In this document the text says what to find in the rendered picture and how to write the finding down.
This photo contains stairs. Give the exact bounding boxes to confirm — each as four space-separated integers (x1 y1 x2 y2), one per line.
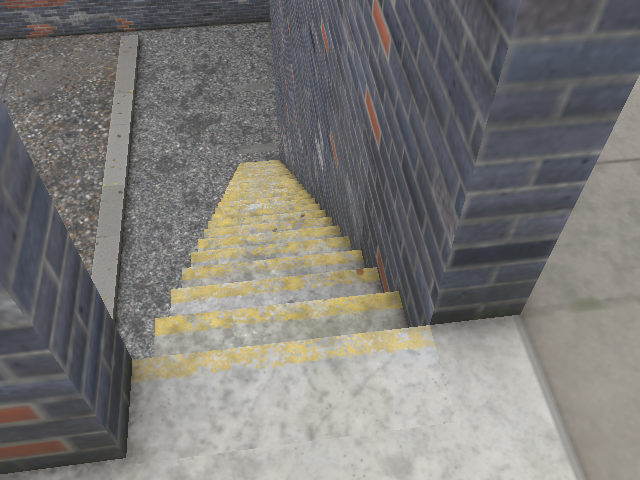
154 160 408 357

